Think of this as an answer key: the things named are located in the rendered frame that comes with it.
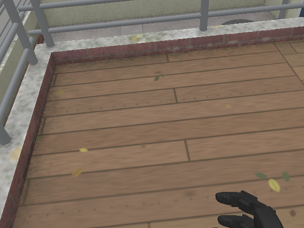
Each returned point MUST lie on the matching right robot hand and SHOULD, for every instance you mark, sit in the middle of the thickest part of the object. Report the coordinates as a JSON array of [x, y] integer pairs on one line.
[[264, 216]]

